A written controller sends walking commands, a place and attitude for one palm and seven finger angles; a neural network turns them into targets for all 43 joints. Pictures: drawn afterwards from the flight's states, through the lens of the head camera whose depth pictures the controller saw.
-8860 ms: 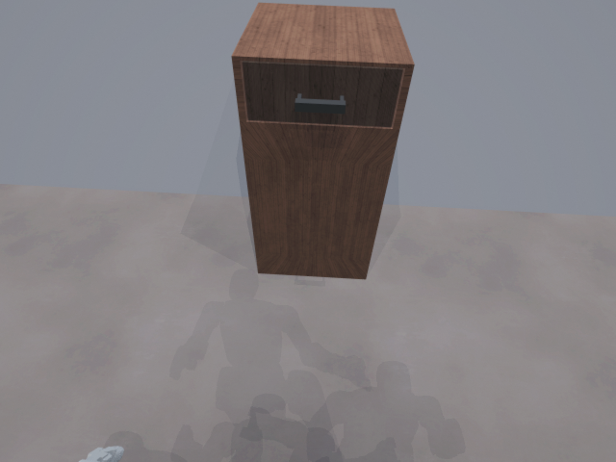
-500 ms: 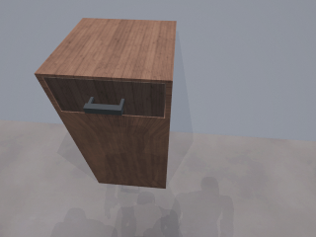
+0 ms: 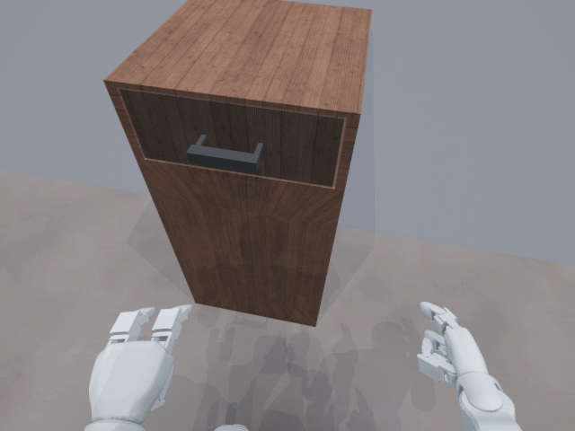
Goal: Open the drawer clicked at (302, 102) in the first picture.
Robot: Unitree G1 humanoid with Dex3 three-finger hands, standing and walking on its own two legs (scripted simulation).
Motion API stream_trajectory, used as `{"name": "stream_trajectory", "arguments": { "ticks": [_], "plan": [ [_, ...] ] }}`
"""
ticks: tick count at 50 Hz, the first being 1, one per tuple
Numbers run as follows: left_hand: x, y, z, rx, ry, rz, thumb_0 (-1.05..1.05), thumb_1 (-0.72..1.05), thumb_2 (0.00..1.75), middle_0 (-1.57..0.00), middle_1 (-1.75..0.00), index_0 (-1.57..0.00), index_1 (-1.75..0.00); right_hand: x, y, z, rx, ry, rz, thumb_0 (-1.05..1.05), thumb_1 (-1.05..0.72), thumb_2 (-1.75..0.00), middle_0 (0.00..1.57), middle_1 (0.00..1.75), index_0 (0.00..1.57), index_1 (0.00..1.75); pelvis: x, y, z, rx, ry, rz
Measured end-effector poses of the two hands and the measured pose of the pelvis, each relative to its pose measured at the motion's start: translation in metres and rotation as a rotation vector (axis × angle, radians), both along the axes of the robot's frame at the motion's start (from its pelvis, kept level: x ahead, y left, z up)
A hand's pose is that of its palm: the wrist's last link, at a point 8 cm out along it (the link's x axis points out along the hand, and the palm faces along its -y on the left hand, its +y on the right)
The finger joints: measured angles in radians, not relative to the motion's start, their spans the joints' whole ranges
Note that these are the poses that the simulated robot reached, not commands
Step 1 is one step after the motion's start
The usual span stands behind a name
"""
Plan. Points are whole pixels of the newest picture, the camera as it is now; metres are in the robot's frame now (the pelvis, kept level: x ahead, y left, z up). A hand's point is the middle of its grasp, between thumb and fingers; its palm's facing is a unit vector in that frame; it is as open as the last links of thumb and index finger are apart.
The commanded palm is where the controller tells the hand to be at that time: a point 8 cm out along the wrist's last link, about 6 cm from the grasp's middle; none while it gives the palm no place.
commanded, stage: raise the hand with hooked fingers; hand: left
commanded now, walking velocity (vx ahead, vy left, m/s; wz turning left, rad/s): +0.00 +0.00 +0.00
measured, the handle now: (227, 151) +0.54 +0.21 +0.06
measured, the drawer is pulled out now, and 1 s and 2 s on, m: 0.00 0.00 0.00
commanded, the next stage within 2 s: move the hooked fingers above the handle in 1.38 s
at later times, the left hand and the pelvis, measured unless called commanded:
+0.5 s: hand (143, 279) +0.25 +0.23 +0.09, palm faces +0.09 -0.10 -0.99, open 12.1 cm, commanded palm +0.23 +0.23 +0.15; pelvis +0.01 +0.00 +0.03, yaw +1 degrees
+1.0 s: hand (116, 191) +0.31 +0.27 +0.18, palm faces +0.09 -0.04 -1.00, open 13.8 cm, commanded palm +0.28 +0.26 +0.23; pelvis +0.01 +0.01 +0.05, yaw +2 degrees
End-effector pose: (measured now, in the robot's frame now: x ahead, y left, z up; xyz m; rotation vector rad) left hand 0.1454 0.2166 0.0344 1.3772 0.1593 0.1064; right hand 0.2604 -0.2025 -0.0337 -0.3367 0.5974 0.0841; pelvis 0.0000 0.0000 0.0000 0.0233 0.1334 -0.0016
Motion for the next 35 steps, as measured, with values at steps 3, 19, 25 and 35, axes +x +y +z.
{"name": "stream_trajectory", "arguments": {
  "ticks": [3,19,25,35],
  "plan": [
    [0.013,0.018,0.021,0.095,-0.105,0.017,0.0,0.41,0.69,-0.26,-0.61,-0.26,-0.61,0.001,0.017,-0.016,0.027,0.02,0.042,0.01,-0.91,-0.9,0.2,0.3,0.2,0.29,-0.002,-0.001,-0.006,-0.011,-0.005,0.023],
    [0.077,0.004,0.081,0.094,-0.032,-0.073,0.0,0.05,0.53,-0.27,-0.85,-0.28,-0.85,-0.096,-0.001,-0.049,0.095,0.303,-0.142,0.01,-0.9,-0.9,0.2,0.3,0.21,0.3,0.004,0.001,0.025,0.0,-0.087,-0.01],
    [0.08,0.017,0.11,0.097,-0.122,-0.08,0.0,-0.09,0.47,-0.29,-0.94,-0.3,-0.94,-0.094,-0.03,-0.044,0.017,0.298,-0.185,0.01,-0.9,-0.9,0.2,0.3,0.2,0.29,0.006,0.002,0.031,-0.006,-0.104,0.011],
    [0.112,0.025,0.145,0.117,-0.155,-0.073,0.0,-0.32,0.37,-0.3,-1.09,-0.31,-1.09,-0.048,-0.018,-0.017,0.062,0.171,-0.176,0.01,-0.91,-0.9,0.2,0.3,0.2,0.29,0.007,0.005,0.039,-0.005,-0.128,0.016]
  ]
}}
